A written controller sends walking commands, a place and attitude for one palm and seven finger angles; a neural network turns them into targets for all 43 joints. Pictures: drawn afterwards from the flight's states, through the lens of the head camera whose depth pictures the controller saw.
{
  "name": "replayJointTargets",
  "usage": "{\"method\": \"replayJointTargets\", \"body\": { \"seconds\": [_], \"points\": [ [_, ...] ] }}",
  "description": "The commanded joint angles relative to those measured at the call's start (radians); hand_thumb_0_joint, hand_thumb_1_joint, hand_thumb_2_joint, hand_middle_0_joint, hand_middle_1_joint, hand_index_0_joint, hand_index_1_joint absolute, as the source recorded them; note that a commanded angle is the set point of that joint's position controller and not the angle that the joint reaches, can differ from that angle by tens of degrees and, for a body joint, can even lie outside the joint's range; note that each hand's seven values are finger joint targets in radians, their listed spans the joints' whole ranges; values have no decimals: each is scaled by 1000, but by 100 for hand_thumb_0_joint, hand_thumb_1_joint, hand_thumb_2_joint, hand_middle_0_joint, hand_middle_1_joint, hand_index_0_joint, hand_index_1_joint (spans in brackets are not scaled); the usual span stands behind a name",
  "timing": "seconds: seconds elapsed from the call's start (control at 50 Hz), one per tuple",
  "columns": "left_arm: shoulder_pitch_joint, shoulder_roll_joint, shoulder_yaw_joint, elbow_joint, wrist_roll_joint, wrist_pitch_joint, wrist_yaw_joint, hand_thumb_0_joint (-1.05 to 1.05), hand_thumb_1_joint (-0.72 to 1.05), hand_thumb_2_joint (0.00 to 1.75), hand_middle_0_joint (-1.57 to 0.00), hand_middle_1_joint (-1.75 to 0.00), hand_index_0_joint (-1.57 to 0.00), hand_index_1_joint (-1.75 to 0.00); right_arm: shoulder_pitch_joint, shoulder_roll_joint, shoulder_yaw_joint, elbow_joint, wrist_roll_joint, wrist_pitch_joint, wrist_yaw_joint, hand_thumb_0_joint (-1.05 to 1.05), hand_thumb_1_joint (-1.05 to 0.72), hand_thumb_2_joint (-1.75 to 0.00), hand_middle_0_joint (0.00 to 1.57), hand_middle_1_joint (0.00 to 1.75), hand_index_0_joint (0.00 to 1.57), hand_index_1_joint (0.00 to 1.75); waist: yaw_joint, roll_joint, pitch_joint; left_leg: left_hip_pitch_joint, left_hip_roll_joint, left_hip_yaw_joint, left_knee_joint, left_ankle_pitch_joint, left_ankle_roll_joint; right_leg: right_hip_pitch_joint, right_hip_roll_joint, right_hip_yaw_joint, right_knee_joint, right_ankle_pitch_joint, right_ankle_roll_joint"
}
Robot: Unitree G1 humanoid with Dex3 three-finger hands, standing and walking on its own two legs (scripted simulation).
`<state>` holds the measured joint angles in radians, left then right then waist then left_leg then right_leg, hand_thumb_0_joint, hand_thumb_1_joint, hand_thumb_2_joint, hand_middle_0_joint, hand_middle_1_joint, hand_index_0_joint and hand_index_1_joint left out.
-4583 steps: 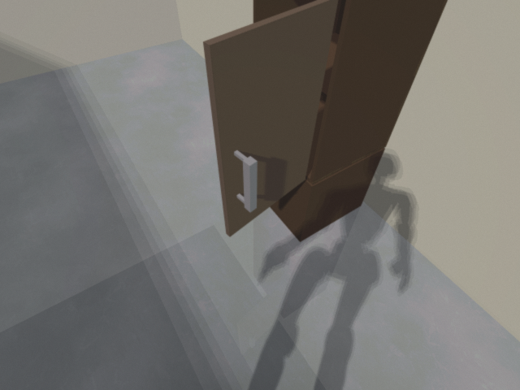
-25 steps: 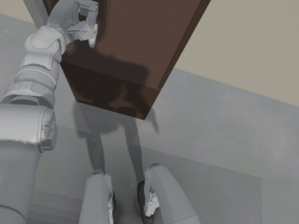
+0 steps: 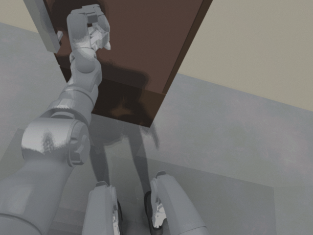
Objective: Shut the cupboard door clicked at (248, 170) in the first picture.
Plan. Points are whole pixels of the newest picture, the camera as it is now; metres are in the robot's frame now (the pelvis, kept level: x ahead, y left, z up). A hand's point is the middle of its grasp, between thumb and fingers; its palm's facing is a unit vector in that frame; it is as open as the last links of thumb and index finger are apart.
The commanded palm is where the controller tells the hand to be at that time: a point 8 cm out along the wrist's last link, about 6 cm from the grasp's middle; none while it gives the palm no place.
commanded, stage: pull the fist back off the door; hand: left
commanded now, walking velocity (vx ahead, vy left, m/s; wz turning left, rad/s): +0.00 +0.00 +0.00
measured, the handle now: (46, 14) +0.63 +0.17 +0.07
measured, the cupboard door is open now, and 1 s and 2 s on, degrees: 0 0 0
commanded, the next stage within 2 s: draw the hand back to the body in 0.56 s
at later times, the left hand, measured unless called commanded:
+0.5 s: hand (118, 45) +0.55 +0.02 +0.07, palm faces +0.02 -1.00 -0.02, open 3.2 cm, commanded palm +0.51 +0.07 +0.08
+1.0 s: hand (79, 54) +0.45 +0.09 +0.15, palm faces +0.05 -1.00 -0.05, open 3.1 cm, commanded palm +0.42 +0.14 +0.15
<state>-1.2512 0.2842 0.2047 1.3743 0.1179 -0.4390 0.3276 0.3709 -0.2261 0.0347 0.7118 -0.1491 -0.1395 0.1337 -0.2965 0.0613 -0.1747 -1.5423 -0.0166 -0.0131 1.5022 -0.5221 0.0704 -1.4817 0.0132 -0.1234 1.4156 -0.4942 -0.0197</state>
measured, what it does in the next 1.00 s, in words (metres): rises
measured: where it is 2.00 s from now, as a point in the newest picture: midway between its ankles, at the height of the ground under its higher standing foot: (135, 227)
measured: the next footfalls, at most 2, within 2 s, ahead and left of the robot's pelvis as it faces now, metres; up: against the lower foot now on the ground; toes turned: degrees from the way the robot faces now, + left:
none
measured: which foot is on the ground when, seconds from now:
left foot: down 0.00-1.00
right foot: down 0.00-1.00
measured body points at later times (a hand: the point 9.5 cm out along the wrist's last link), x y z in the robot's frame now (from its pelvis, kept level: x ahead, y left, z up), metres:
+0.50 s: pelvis +0.05 -0.03 +0.04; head +0.21 -0.03 +0.46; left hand +0.54 +0.07 +0.07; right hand +0.06 -0.29 -0.08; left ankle +0.07 +0.07 -0.56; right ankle +0.08 -0.12 -0.56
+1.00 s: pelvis +0.08 -0.04 +0.11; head +0.16 -0.06 +0.55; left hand +0.44 +0.14 +0.16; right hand +0.19 -0.28 -0.02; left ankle +0.07 +0.07 -0.56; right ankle +0.08 -0.12 -0.56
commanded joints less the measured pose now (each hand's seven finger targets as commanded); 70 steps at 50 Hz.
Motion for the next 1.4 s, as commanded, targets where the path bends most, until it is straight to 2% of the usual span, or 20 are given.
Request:
{"method": "replayJointTargets", "body": {
  "seconds": [0.0,0.06,0.14,0.2,0.22,0.28,0.34,0.44,0.54,0.64,0.66,0.76,0.82,0.88,1.02,1.16,1.18,1.28,1.34,1.38],
  "points": [
    [-679,81,-72,-240,87,-128,-33,0,90,90,-130,-150,-130,-150,232,-240,-92,-3,14,25,5,0,-90,-90,20,30,20,30,-103,232,-535,672,55,-255,-282,-85,-81,37,13,61,-166,15,-14],
    [-631,83,-51,-219,20,-96,-78,0,90,90,-130,-150,-130,-150,218,-246,-86,-19,34,44,-4,0,-90,-90,20,30,20,30,-90,192,-511,633,51,-240,-303,-107,-66,94,17,69,-191,9,-13],
    [-491,24,-60,-276,-59,-94,-139,0,90,90,-130,-150,-130,-150,211,-229,-87,-50,53,57,-8,0,-90,-90,20,30,20,30,-31,180,-562,648,42,-201,-314,-23,-64,198,21,76,-217,49,-17],
    [-380,-7,-48,-303,-116,-93,-166,0,90,90,-130,-150,-130,-150,207,-214,-87,-66,63,74,-14,0,-90,-90,20,30,20,30,-12,80,-525,585,25,-131,-298,45,-48,312,28,90,-265,59,-11],
    [-327,13,-20,-309,-126,-101,-172,0,90,90,-130,-150,-130,-150,206,-213,-85,-75,65,77,-16,0,-90,-90,20,30,20,30,13,80,-534,576,21,-113,-294,79,-46,344,30,96,-267,70,-14],
    [-211,39,12,-314,-121,-127,-168,0,90,90,-130,-150,-130,-150,193,-194,-84,-92,71,101,-18,0,-90,-90,20,30,20,30,40,8,-481,470,9,-54,-273,113,-34,450,29,129,-293,94,-10],
    [-131,42,26,-364,-98,-174,-143,0,90,90,-130,-150,-130,-150,176,-180,-87,-112,68,117,-15,0,-90,-90,20,30,20,30,65,2,-483,446,4,-28,-262,160,-30,502,28,145,-281,178,-7],
    [41,6,8,-480,-76,-229,-128,0,90,90,-130,-150,-130,-150,150,-159,-103,-147,71,144,-11,0,-90,-90,20,30,20,30,117,-9,-572,475,-5,3,-257,284,-34,642,21,166,-254,397,0],
    [30,-39,-60,-641,-85,-235,-138,0,90,90,-130,-150,-130,-150,131,-156,-123,-153,81,163,-24,0,-90,-90,20,30,20,30,95,-20,-633,557,-5,7,-251,358,-33,698,12,178,-262,534,18],
    [39,-89,-112,-657,-119,-212,-167,0,90,90,-130,-150,-130,-150,106,-150,-122,-135,89,164,-47,0,-90,-90,20,30,20,30,81,-39,-603,578,-6,6,-257,360,-34,710,4,178,-280,564,24],
    [72,-81,-101,-630,-123,-203,-173,0,90,90,-130,-150,-130,-150,101,-149,-121,-134,90,165,-50,0,-90,-90,20,30,20,30,89,-63,-584,553,-9,10,-255,345,-34,722,3,184,-285,559,25],
    [364,9,-23,-789,-167,-133,-217,0,90,90,-130,-150,-130,-150,59,-140,-107,-219,122,179,-63,0,-90,-90,20,30,20,30,207,-55,-667,639,-20,36,-355,414,-37,953,-6,204,-342,718,25],
    [551,24,-19,-890,-194,-75,-254,0,90,90,-130,-150,-130,-150,43,-133,-96,-270,143,185,-73,0,-90,-90,20,30,20,30,244,-114,-604,656,-22,42,-430,405,-35,1070,-14,216,-403,785,35],
    [659,-17,-65,-998,-232,-34,-294,0,90,90,-130,-150,-130,-150,18,-127,-90,-295,165,184,-87,0,-90,-90,20,30,20,30,233,-180,-478,698,-19,46,-496,357,-32,1100,-22,216,-483,783,56],
    [711,-72,-190,-1147,-279,-44,-381,0,90,90,-130,-150,-130,-150,-63,-137,-81,-294,186,143,-128,0,-90,-90,20,30,20,30,195,-105,-207,880,-6,22,-598,235,-26,922,-8,176,-631,335,21],
    [910,50,-88,-1299,-301,24,-398,0,90,90,-116,-135,-116,-135,-157,-132,-59,-344,199,124,-146,0,-90,-90,20,30,20,30,279,13,-208,1022,1,5,-721,256,-34,997,5,130,-665,285,-5],
    [948,100,-146,-1344,-214,88,-343,0,90,90,-113,-132,-113,-132,-189,-106,-66,-359,204,159,-168,0,-90,-90,20,30,20,30,301,-23,-265,1081,7,2,-797,266,-40,1093,-18,178,-722,275,-10],
    [1073,105,-122,-1497,-201,222,-256,0,90,90,-100,-117,-100,-117,-234,-96,-42,-384,205,170,-218,0,-90,-90,20,30,20,30,292,-19,-94,1161,29,-18,-907,264,-37,1126,-12,138,-809,264,-10],
    [1157,110,-104,-1540,-199,267,-242,0,90,90,-92,-108,-92,-108,-251,-94,-33,-381,203,163,-234,0,-90,-90,20,30,20,30,296,-74,-37,1222,36,-20,-962,303,-34,1180,-11,126,-864,294,-9],
    [1205,102,-102,-1576,-196,291,-240,0,90,90,-86,-102,-86,-102,-256,-94,-28,-374,200,153,-236,0,-90,-90,20,30,20,30,300,-56,-18,1276,40,-28,-996,336,-40,1207,-10,116,-889,323,-11]
  ]
}}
